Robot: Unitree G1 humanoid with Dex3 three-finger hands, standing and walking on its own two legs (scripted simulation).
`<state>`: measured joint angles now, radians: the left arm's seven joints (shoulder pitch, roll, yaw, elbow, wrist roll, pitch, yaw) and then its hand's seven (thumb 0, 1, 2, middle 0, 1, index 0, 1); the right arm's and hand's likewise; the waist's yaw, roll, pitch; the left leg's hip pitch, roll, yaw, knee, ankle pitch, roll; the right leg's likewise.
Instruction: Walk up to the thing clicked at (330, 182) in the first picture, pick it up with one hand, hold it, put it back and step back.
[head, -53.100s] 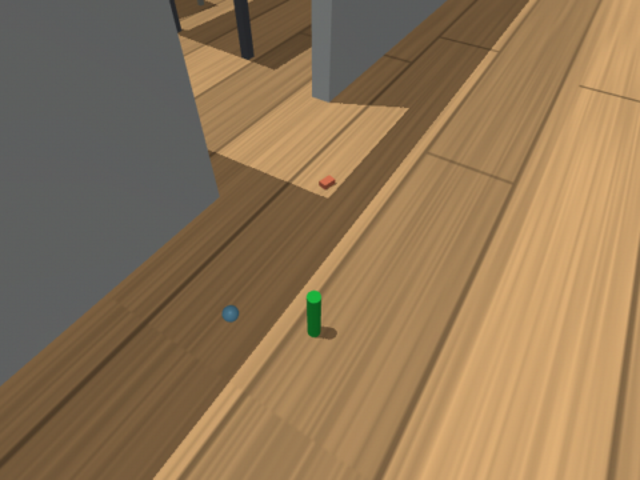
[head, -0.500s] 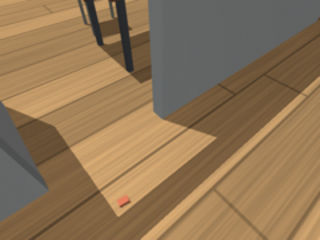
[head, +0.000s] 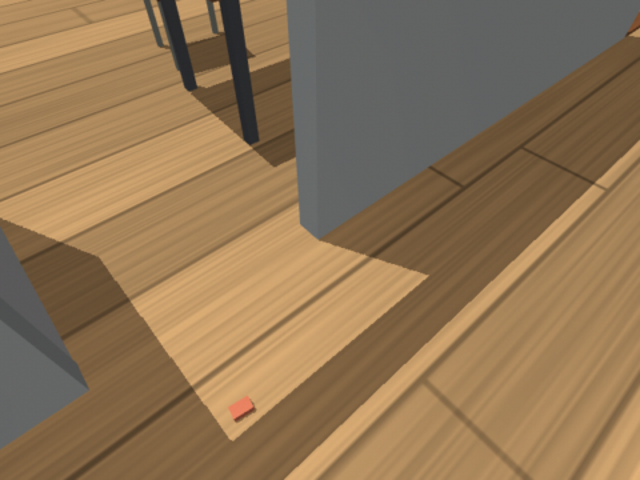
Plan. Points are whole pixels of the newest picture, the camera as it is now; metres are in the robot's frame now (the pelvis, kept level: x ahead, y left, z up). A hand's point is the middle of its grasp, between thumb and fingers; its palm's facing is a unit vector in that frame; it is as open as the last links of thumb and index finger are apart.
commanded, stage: stand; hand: left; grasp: from above
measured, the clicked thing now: (241, 408) +0.44 +0.25 -0.77
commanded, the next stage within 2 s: step back in 0.86 s
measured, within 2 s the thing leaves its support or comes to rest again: neither
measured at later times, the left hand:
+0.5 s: hand out of the picture +0.01 +0.20 -0.18, palm faces +0.01 -0.97 -0.24, open 7.4 cm
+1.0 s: hand out of the picture +0.04 +0.25 -0.17, palm faces -0.01 -0.94 -0.35, open 7.4 cm
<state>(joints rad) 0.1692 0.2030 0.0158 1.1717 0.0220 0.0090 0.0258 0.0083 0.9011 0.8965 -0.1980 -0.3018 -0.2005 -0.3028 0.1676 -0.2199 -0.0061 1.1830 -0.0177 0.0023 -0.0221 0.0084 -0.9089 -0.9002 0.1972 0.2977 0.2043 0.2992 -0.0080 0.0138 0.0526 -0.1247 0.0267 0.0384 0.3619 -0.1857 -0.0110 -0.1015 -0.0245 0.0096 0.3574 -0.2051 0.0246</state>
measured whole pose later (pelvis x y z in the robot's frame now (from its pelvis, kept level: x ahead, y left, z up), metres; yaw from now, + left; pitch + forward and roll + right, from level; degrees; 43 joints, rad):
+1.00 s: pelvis -0.03 +0.00 -0.01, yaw -1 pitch -2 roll +1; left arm 0.15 0.33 0.06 1.04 0.00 0.02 0.02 0.01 0.90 0.90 -0.20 -0.30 -0.20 -0.30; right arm 0.11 -0.30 -0.05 1.07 -0.01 0.02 0.00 0.01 -0.91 -0.90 0.20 0.30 0.21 0.30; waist -0.01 -0.02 0.12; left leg -0.26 0.02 0.06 0.51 -0.21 0.00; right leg -0.28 -0.02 0.03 0.62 -0.29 -0.02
